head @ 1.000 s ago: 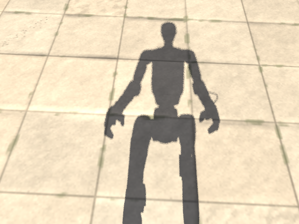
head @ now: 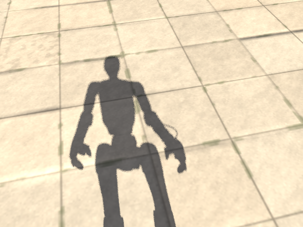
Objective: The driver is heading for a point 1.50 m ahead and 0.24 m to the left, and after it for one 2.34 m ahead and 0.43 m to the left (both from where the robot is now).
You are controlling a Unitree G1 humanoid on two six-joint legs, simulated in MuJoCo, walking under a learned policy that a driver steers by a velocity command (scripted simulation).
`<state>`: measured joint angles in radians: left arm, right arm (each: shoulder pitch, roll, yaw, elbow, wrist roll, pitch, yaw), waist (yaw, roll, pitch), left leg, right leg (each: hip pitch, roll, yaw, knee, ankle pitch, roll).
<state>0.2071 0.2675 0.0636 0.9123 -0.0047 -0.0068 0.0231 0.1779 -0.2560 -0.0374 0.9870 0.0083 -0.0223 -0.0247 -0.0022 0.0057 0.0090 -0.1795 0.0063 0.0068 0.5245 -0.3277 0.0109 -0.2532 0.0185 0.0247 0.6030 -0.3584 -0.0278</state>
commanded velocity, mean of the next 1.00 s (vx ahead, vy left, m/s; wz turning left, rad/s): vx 0.28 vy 0.00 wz -0.01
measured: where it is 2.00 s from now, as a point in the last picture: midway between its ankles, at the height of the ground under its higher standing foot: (149, 160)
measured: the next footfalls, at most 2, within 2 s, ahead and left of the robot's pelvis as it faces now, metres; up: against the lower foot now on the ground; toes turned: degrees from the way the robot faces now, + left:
left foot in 0.58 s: +0.13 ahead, +0.13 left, +0.00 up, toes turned +3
right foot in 1.10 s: +0.50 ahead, -0.07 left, +0.00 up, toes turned -2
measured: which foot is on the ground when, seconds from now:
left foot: down 0.00-0.34, up 0.36-0.56, down 0.58-1.00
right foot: down 0.00-0.60, up 0.62-1.00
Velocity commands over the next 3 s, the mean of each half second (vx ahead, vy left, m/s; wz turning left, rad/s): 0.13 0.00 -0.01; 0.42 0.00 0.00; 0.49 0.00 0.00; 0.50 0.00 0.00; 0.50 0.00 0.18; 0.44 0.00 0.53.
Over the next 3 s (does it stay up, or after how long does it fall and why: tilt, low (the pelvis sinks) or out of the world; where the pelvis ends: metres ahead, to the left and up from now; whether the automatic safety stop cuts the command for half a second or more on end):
stays up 1.37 0.15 0.01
